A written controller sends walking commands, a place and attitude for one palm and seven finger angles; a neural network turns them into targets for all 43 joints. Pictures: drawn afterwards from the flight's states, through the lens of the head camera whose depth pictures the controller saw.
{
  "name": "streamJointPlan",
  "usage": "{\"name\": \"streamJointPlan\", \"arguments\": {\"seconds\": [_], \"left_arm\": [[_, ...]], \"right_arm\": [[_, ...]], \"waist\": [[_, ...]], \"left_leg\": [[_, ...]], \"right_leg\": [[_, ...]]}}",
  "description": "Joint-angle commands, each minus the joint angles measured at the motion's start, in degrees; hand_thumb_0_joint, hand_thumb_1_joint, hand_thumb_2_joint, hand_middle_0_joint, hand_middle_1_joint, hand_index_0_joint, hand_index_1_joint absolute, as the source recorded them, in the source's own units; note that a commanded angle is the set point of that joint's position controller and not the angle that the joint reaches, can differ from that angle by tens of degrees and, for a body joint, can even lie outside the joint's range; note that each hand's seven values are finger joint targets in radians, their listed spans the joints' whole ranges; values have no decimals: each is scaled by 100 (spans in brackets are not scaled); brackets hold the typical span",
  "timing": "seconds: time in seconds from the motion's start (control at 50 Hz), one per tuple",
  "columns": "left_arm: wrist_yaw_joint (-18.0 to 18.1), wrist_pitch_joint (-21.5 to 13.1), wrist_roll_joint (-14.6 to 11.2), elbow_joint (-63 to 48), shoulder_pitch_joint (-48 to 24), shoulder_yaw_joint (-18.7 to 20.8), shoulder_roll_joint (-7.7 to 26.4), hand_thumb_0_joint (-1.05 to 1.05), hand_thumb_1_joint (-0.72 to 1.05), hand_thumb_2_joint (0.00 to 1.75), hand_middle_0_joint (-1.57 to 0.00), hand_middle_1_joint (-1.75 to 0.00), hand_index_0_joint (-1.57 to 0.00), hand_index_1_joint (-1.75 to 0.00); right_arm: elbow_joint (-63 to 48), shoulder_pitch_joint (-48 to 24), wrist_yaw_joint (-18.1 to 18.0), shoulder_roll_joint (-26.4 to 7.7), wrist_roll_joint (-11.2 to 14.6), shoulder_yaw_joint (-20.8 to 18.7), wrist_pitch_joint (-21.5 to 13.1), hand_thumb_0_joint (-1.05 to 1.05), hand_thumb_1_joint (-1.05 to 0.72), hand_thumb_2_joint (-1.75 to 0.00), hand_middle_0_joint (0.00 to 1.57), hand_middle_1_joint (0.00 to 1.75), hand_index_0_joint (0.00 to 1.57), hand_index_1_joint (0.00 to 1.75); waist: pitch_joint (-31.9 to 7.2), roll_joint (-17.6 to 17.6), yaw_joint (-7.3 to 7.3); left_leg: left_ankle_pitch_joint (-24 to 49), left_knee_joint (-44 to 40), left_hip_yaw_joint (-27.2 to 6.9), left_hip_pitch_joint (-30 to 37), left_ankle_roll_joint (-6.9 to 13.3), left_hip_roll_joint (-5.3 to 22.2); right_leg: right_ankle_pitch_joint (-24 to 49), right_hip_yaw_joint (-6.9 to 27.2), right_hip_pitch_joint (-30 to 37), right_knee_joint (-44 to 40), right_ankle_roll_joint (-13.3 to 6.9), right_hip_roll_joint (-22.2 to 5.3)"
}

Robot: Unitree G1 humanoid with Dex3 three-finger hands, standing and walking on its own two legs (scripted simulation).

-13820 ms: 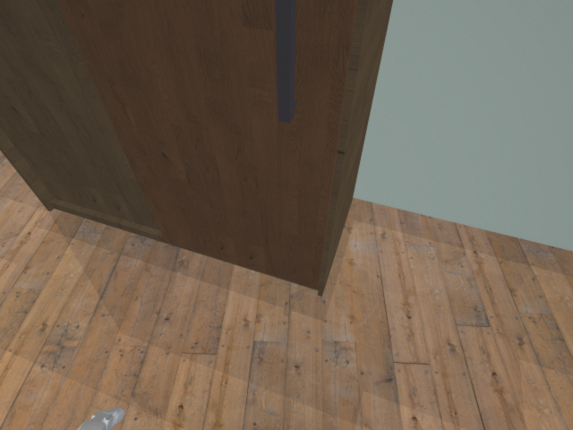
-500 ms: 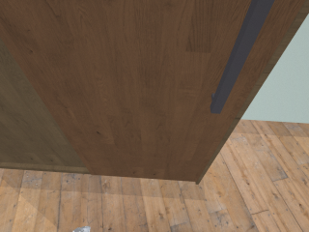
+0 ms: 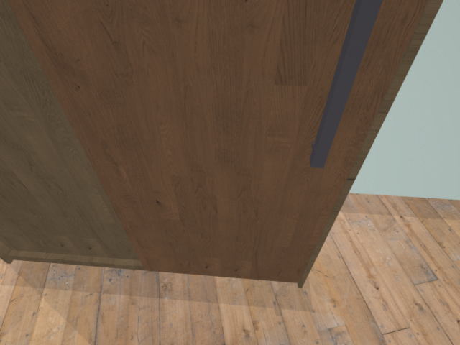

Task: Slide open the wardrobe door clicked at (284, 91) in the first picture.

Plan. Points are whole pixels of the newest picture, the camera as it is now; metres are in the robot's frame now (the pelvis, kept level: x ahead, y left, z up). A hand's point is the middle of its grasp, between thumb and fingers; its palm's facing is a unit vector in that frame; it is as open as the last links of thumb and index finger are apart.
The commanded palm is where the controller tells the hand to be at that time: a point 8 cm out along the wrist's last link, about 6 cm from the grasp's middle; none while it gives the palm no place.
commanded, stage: come to a stop and stand still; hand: right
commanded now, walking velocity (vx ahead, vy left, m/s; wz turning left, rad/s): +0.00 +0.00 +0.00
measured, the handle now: (335, 91) +0.51 -0.14 +0.21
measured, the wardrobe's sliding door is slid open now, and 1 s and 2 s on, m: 0.00 0.00 0.00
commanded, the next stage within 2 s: look again from close up in 0.76 s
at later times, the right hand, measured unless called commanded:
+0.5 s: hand out of the picture +0.00 -0.18 -0.17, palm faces +0.00 +0.99 -0.16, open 7.4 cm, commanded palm none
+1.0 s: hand out of the picture +0.04 -0.20 -0.17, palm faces -0.02 +0.98 -0.19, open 7.4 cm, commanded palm none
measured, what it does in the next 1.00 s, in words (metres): stands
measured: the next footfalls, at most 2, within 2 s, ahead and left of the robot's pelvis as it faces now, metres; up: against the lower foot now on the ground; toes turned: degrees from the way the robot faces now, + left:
none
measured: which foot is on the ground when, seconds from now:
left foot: down 0.00-1.00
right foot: down 0.00-1.00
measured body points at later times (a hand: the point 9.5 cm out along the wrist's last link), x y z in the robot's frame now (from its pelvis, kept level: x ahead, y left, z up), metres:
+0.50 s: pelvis +0.02 -0.02 +0.01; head +0.02 -0.03 +0.46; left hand +0.03 +0.21 -0.15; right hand +0.00 -0.24 -0.16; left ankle +0.02 +0.11 -0.73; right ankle +0.05 -0.12 -0.73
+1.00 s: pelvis +0.03 -0.02 +0.01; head +0.03 -0.03 +0.46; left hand +0.03 +0.20 -0.15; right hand +0.04 -0.25 -0.15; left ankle +0.02 +0.11 -0.73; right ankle +0.05 -0.12 -0.73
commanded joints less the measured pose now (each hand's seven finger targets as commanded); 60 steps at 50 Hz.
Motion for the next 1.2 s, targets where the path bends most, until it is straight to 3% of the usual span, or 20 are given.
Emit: {"name": "streamJointPlan", "arguments": {"seconds": [0.0, 0.18, 0.28, 0.36, 0.64, 1.18], "left_arm": [[55, -249, -40, -290, -14, 49, 528, 0, 90, 90, -20, -30, -20, -30], [83, -302, -84, -32, 14, 43, 500, 0, 90, 90, -20, -30, -20, -30], [90, -323, -107, 1, -106, 52, 500, 0, 90, 90, -20, -30, -20, -30], [95, -312, -112, 46, -236, 56, 479, 0, 90, 90, -20, -30, -20, -30], [91, -351, -108, 72, -555, 45, 647, 0, 90, 90, -20, -30, -20, -30], [100, -345, -114, 290, -485, 32, 562, 0, 90, 90, -20, -30, -20, -30]], "right_arm": [[-167, 269, -12, -541, -6, -118, -151, 0, -90, -90, 20, 30, 20, 30], [134, 454, -28, -367, -19, -46, -182, 0, -90, -90, 20, 30, 20, 30], [223, 507, -40, -304, -33, -21, -208, 0, -90, -90, 20, 30, 20, 30], [273, 512, -45, -290, -48, -12, -209, 0, -90, -90, 20, 30, 20, 30], [322, 405, -35, -415, -38, -30, -230, 0, -90, -90, 20, 30, 20, 30], [368, 363, -39, -411, -30, -31, -233, 0, -90, -90, 20, 30, 20, 30]], "waist": [[422, -114, -157], [431, -313, -154], [383, -172, -138], [513, -72, -123], [284, -145, -146], [368, -43, -166]], "left_leg": [[-1066, -1004, -743, -169, 176, 542], [-283, -911, -596, 4, 100, 480], [29, -930, -605, -8, 60, 510], [37, -994, -633, -97, 37, 506], [483, -1032, -655, 138, -7, 578], [518, -1132, -674, 187, -5, 581]], "right_leg": [[-1046, 693, -275, -921, -97, -346], [-844, 749, -62, -1157, -118, -463], [-486, 671, 212, -1110, -128, -474], [-440, 646, 309, -1126, -119, -469], [218, 565, 640, -1109, -117, -474], [267, 511, 727, -1186, -94, -466]]}}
